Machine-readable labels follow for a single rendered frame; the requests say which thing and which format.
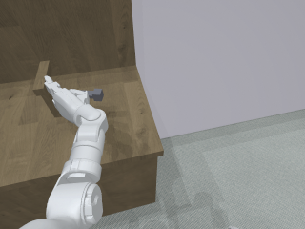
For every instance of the robot left hand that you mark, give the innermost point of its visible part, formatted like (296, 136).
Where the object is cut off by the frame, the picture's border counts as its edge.
(67, 102)

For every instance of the counter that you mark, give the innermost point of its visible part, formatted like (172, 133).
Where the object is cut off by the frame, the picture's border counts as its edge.
(81, 45)

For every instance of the tap lever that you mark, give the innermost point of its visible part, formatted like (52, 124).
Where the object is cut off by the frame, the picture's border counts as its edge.
(96, 94)

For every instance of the left robot forearm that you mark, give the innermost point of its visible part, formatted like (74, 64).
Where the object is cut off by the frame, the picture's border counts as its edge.
(87, 148)

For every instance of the robot left upper arm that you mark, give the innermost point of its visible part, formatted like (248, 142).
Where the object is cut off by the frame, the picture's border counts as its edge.
(71, 206)

